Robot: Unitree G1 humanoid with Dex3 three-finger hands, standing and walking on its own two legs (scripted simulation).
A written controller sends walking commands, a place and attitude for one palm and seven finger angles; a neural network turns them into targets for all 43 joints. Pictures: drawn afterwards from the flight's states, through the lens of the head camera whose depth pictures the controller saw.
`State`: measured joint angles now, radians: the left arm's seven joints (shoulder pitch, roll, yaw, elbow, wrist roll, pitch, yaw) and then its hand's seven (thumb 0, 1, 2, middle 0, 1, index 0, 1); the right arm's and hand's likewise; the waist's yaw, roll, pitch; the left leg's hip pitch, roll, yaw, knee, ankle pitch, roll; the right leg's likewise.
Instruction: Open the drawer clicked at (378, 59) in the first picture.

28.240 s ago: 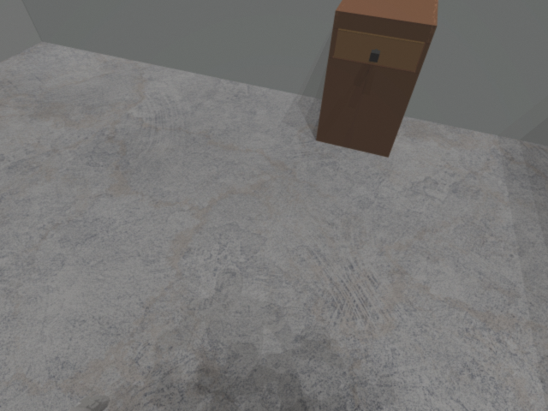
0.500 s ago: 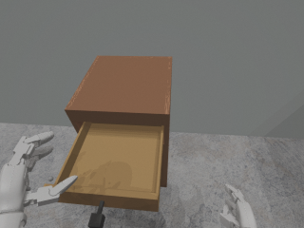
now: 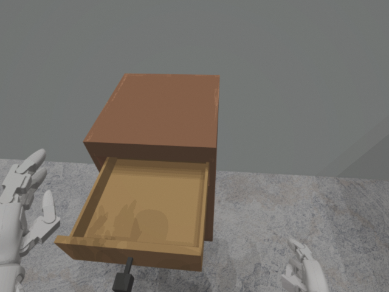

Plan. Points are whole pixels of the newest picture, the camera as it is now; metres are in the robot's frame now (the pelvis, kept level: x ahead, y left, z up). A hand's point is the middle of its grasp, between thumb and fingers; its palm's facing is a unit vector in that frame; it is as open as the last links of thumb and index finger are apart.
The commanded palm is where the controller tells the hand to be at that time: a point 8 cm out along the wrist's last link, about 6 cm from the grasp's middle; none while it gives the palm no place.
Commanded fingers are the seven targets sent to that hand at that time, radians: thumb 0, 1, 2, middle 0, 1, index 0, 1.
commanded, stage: step back with the hand held close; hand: left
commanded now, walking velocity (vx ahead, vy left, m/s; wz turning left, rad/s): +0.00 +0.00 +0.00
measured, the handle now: (126, 274) +0.20 +0.22 -0.19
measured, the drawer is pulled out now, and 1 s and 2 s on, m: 0.30 0.30 0.30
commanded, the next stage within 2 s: stop stepping back and stand still in 1.70 s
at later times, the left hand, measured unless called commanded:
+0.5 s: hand (36, 236) +0.16 +0.26 +0.14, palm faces +0.29 -0.81 -0.51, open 7.4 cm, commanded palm +0.09 +0.30 +0.17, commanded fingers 0.00 0.90 0.90 -0.20 -0.30 -0.20 -0.30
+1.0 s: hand (11, 266) +0.11 +0.26 +0.15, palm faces +0.36 -0.82 -0.45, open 7.4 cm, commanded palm +0.05 +0.30 +0.17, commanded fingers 0.00 0.90 0.90 -0.20 -0.30 -0.20 -0.30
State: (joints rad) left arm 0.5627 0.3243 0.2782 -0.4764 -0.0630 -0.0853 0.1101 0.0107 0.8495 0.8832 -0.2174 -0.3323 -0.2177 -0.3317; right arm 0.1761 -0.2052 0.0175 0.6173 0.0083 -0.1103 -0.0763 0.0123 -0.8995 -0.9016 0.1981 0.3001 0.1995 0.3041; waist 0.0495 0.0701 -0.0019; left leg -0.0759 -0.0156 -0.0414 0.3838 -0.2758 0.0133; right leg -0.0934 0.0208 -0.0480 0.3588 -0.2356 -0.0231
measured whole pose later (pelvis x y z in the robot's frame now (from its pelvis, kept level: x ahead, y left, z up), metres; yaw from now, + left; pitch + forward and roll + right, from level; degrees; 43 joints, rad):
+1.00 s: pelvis -0.08 +0.02 -0.01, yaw +1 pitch +4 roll -2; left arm 0.65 0.39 0.38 -0.65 -0.03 -0.22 0.16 0.01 0.89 0.90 -0.22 -0.30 -0.22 -0.30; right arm 0.17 -0.20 0.00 0.58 0.01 -0.06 -0.07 0.01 -0.90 -0.90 0.20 0.30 0.20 0.30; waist 0.00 -0.02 0.01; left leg -0.42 -0.03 -0.05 0.59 -0.24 0.04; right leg -0.39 0.00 -0.07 0.48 -0.16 0.00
